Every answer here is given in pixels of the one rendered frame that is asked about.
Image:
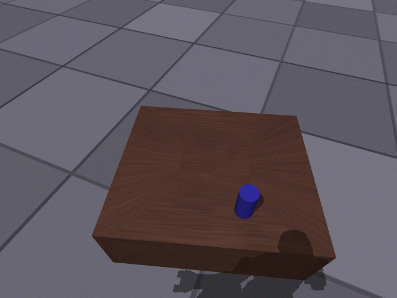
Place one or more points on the can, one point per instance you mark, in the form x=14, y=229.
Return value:
x=246, y=201

